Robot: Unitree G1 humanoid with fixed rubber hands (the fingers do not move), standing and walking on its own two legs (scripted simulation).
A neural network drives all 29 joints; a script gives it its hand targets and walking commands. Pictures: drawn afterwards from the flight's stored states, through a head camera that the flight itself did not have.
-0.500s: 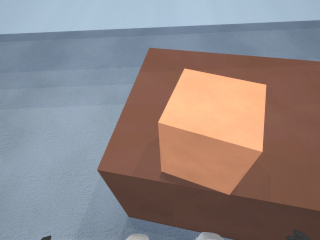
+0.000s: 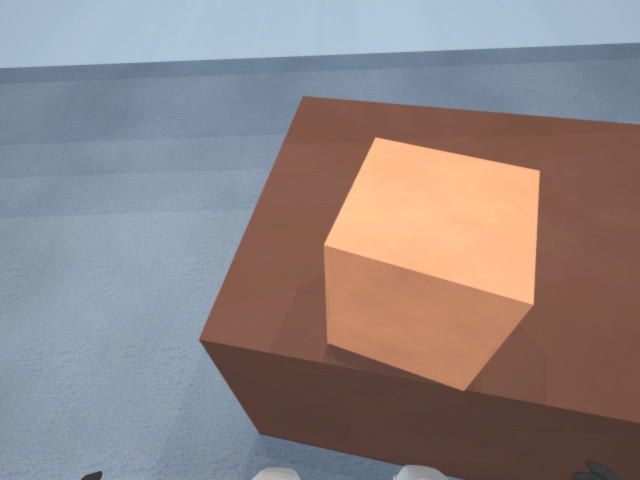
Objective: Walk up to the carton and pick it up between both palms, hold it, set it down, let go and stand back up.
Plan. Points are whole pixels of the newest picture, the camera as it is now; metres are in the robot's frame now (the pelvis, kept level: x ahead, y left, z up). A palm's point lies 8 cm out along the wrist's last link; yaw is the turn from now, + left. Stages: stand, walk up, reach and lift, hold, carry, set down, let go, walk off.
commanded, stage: walk up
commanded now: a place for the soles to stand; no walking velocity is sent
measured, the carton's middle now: (420, 267) +0.38 -0.11 +0.02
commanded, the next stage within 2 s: none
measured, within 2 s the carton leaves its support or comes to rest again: neither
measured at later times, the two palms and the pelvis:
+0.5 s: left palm out of the picture +0.07 +0.35 -0.08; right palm out of the picture +0.09 -0.32 -0.08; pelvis +0.00 +0.01 +0.00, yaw +0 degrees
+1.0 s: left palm out of the picture +0.07 +0.36 -0.08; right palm out of the picture +0.08 -0.31 -0.07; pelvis -0.01 +0.02 +0.00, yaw +0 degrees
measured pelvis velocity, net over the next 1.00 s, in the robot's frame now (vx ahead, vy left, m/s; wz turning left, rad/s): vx -0.01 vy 0.02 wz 0.00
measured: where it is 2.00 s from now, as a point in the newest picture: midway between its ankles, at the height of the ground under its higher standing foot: outside the picture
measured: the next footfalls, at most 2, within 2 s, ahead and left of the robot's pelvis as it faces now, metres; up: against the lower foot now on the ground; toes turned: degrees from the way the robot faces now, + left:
none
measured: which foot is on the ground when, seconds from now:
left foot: down 0.00-1.00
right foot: down 0.00-1.00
